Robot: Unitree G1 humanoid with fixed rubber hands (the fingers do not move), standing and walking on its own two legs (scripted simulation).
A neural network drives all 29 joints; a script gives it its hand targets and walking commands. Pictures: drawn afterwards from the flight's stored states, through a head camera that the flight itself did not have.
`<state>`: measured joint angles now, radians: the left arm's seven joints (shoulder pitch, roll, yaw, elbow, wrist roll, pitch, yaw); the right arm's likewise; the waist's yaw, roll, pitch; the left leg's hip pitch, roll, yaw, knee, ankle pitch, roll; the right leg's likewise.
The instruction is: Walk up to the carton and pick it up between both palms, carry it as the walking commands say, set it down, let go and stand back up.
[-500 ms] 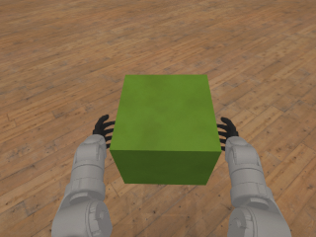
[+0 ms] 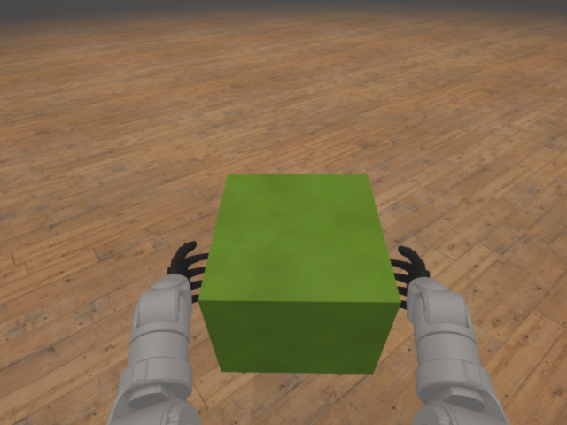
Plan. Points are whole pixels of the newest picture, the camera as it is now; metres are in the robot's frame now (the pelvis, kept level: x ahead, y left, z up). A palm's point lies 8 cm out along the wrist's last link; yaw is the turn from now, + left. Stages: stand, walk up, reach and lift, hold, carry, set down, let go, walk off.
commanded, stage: reach and lift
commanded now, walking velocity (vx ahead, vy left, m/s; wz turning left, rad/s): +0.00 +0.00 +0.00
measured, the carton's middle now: (297, 269) +0.42 +0.01 +0.01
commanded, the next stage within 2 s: hold in 1.02 s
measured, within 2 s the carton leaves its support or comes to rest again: neither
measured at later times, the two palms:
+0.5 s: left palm (182, 287) +0.31 +0.18 +0.08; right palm (420, 291) +0.32 -0.18 +0.07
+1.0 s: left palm (181, 294) +0.30 +0.18 +0.08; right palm (423, 304) +0.30 -0.18 +0.07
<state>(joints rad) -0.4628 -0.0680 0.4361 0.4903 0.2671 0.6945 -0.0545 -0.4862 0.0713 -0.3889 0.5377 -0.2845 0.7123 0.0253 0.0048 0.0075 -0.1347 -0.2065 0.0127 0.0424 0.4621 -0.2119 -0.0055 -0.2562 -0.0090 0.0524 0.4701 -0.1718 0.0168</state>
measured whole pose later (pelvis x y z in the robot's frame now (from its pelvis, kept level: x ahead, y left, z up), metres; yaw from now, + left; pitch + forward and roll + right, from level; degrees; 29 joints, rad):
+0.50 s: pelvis +0.00 +0.00 +0.00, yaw +0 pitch -3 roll +0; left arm -0.46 -0.08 0.43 0.47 0.27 0.70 -0.05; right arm -0.48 0.06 -0.39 0.52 -0.31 0.71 0.06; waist 0.00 0.01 -0.12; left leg -0.20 0.01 0.04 0.46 -0.21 0.00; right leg -0.25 -0.01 0.05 0.46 -0.16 0.02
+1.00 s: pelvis +0.00 +0.00 +0.00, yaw +0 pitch -4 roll +0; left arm -0.40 -0.10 0.40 0.41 0.27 0.70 -0.05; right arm -0.40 0.09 -0.39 0.41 -0.31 0.74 0.06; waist 0.00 0.01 -0.12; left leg -0.19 0.01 0.04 0.46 -0.21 0.00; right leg -0.24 -0.01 0.05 0.46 -0.16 0.02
